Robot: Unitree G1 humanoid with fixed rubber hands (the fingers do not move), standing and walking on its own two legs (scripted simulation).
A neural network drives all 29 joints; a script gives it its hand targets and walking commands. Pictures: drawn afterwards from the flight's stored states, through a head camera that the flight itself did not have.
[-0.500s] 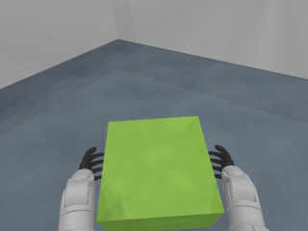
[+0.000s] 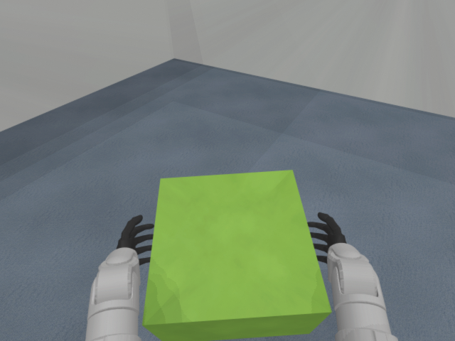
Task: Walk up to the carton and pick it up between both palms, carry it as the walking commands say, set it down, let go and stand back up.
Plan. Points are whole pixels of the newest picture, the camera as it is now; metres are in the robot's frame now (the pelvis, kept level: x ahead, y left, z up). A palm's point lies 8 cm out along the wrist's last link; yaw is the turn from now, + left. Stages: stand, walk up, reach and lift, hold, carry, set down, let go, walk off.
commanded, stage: hold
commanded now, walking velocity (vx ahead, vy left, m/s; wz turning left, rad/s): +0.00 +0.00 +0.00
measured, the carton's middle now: (231, 253) +0.33 -0.01 -0.03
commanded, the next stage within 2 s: carry in 0.64 s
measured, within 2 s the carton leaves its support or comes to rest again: neither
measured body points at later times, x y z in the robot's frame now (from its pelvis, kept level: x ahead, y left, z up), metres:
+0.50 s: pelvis +0.00 +0.00 +0.00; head -0.05 +0.00 +0.45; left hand +0.29 +0.18 +0.04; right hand +0.28 -0.20 +0.03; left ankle +0.00 +0.12 -0.75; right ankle +0.01 -0.11 -0.75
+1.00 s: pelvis -0.02 -0.05 -0.03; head +0.01 -0.05 +0.42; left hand +0.29 +0.07 +0.05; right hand +0.22 -0.29 +0.06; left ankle -0.01 +0.08 -0.72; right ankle +0.01 -0.13 -0.75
